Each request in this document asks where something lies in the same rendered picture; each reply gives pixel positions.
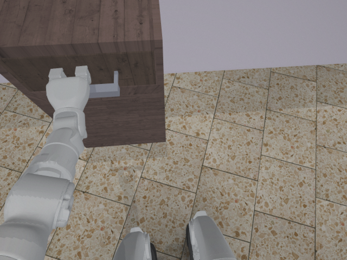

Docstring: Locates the robot left thigh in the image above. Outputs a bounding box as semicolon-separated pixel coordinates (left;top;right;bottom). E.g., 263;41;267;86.
113;231;151;260

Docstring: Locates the left robot hand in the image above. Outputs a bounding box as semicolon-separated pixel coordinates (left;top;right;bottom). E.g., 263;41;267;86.
46;66;91;139

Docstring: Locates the cabinet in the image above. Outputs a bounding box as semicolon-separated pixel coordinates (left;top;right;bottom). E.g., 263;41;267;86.
0;0;166;148

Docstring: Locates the left robot upper arm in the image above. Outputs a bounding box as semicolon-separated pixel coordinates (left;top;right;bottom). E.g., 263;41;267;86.
0;173;75;260

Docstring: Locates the drawer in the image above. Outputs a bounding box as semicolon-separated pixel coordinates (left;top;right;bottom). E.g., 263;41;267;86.
0;50;156;92

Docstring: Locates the right robot foot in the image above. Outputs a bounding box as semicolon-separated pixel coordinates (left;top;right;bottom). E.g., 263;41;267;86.
186;224;199;260

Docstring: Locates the handle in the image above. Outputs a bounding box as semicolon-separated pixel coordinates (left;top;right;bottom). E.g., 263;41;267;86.
46;71;120;98

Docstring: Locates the left robot forearm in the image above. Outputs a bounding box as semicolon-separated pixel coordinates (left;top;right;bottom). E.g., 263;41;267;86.
4;107;86;220

